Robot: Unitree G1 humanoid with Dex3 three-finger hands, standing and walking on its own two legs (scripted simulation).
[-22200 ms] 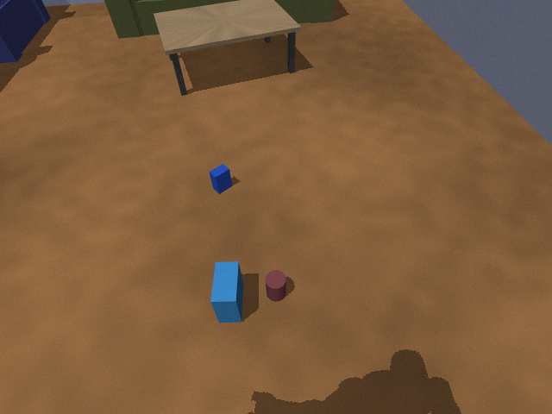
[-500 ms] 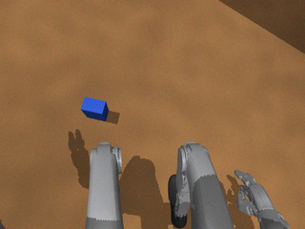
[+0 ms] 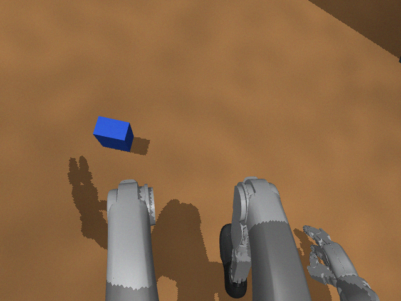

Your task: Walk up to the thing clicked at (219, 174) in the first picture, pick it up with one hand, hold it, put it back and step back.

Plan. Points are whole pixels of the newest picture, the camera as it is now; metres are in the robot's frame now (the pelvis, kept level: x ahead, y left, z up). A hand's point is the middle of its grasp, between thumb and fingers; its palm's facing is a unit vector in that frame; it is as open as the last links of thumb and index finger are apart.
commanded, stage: go down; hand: left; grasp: from the side
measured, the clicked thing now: (115, 135) +0.49 +0.24 -0.32
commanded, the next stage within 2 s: approach in 0.48 s
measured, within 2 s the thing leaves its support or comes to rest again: neither
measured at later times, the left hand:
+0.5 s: hand out of the picture +0.38 +0.44 -0.01, palm faces +0.28 -0.96 -0.10, open 16.8 cm
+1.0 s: hand (22, 143) +0.40 +0.38 -0.14, palm faces +0.20 -0.98 -0.01, open 17.5 cm
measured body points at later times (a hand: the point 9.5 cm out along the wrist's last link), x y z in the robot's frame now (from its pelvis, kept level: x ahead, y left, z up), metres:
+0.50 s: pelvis +0.00 +0.00 -0.02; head +0.21 +0.08 +0.37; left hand +0.36 +0.49 +0.00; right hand +0.17 -0.27 -0.11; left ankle +0.09 +0.14 -0.35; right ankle +0.10 -0.14 -0.35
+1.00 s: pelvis +0.00 +0.00 -0.07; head +0.22 +0.11 +0.30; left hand +0.39 +0.43 -0.14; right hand +0.16 -0.27 -0.14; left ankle +0.09 +0.14 -0.35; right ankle +0.10 -0.13 -0.35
